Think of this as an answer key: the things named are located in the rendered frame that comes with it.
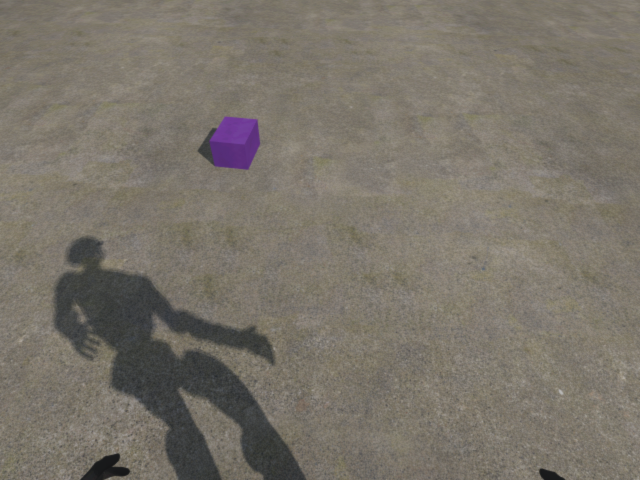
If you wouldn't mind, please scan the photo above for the left robot hand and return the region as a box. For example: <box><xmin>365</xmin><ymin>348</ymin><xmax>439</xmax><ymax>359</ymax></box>
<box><xmin>80</xmin><ymin>454</ymin><xmax>130</xmax><ymax>480</ymax></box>

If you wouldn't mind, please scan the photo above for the carton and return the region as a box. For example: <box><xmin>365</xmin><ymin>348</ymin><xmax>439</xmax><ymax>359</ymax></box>
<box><xmin>209</xmin><ymin>117</ymin><xmax>260</xmax><ymax>170</ymax></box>

